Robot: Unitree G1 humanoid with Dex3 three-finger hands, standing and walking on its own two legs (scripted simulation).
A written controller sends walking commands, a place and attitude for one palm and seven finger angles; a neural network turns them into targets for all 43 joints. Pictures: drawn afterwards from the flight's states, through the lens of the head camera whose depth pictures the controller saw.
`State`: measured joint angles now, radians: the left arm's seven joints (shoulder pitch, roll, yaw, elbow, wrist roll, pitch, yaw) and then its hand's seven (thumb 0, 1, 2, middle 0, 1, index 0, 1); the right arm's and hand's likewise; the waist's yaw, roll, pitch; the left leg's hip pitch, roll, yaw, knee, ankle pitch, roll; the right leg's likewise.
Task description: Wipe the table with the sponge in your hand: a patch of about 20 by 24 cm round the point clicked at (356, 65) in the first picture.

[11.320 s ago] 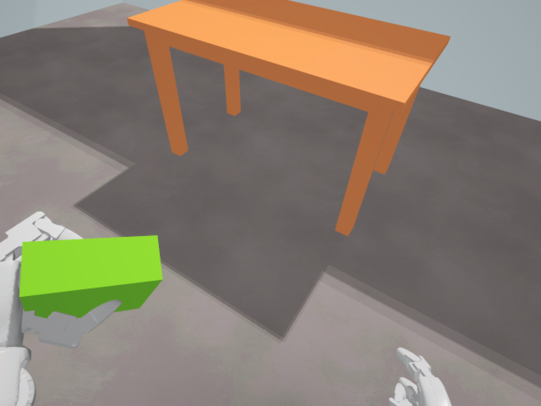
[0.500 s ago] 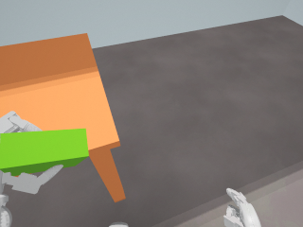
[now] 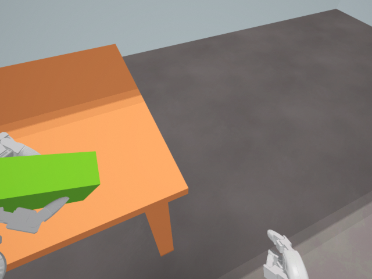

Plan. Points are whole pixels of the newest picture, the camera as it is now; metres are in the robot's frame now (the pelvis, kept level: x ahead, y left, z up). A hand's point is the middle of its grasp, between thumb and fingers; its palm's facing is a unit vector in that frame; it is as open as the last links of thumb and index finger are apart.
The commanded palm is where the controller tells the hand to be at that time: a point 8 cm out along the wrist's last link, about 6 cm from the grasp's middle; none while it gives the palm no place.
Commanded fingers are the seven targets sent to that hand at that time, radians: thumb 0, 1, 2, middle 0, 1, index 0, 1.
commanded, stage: come to a stop and stand still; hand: left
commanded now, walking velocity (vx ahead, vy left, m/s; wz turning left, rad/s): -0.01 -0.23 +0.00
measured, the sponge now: (61, 182) +0.23 +0.22 +0.15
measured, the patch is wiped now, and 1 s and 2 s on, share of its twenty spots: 0.00 0.00 0.00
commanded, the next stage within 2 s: look again from close up in 1.78 s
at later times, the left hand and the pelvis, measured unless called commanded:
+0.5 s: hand (10, 170) +0.23 +0.27 +0.19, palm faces +0.38 -0.78 -0.49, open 9.3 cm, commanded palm +0.15 +0.30 +0.19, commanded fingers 0.00 0.10 1.30 -1.20 -1.60 -1.20 -1.60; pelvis -0.01 +0.02 +0.02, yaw +0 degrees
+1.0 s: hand (23, 160) +0.25 +0.27 +0.18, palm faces +0.37 -0.85 -0.38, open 9.3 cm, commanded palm +0.18 +0.29 +0.19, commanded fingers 0.00 0.10 1.30 -1.20 -1.60 -1.20 -1.60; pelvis +0.01 +0.02 +0.01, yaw -2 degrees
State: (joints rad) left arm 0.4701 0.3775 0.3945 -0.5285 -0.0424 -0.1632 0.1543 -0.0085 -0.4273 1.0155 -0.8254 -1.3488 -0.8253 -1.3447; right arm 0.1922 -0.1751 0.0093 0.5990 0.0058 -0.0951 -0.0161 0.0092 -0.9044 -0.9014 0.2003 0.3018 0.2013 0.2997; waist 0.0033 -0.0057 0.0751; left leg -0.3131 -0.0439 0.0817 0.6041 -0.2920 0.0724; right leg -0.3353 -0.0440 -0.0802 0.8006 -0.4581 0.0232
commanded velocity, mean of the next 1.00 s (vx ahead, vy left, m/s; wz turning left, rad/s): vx -0.01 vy -0.04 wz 0.00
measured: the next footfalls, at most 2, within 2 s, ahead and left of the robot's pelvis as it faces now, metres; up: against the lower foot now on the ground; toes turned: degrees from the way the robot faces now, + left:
right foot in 0.04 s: +0.01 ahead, -0.08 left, +0.00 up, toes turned +1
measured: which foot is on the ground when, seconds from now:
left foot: down 0.00-1.00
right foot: up 0.00-0.02, down 0.04-1.00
